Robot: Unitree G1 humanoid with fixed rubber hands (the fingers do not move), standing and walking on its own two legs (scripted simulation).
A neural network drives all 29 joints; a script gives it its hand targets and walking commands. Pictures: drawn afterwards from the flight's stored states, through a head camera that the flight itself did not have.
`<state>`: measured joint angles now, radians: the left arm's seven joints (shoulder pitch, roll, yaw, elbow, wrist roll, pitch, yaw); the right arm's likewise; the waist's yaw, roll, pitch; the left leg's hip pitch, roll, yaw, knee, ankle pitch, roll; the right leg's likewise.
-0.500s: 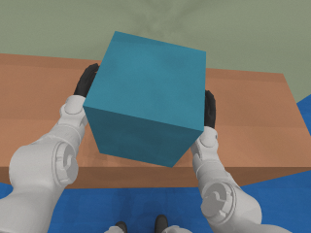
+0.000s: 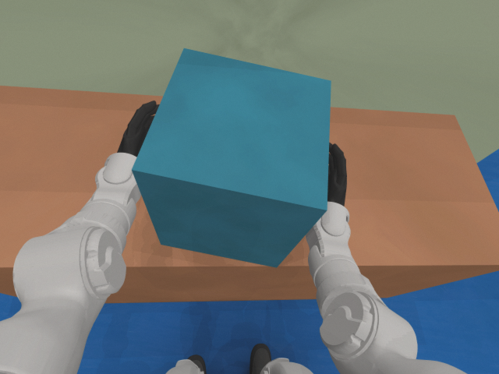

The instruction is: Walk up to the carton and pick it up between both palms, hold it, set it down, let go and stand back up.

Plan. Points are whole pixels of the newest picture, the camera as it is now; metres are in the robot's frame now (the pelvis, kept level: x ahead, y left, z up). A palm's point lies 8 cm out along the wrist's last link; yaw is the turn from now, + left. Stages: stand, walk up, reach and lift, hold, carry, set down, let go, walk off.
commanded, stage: set down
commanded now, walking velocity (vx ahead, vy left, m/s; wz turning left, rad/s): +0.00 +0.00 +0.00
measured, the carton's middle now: (236, 172) +0.45 -0.01 -0.03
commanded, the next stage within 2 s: none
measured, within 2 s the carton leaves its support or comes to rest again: neither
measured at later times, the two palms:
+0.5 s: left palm (134, 151) +0.46 +0.16 +0.02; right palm (331, 195) +0.38 -0.16 +0.01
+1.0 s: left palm (138, 146) +0.48 +0.16 +0.00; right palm (334, 199) +0.39 -0.18 -0.03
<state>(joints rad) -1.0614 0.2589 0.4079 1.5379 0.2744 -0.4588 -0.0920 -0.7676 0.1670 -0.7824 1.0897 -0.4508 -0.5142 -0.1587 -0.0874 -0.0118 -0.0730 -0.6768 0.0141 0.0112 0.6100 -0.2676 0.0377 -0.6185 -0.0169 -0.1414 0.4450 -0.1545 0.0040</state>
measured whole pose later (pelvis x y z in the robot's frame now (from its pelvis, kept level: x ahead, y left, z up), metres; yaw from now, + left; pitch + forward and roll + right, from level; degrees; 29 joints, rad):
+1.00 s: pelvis +0.00 +0.01 -0.04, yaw -3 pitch +27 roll -5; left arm -1.13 0.33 -0.01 1.67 -0.15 -0.44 -0.05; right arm -0.88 0.00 -0.30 1.41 0.00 -0.48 -0.22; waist -0.13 0.03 -0.23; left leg -0.96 0.04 0.03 0.88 -0.39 0.03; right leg -0.92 -0.01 -0.12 0.73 -0.27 0.01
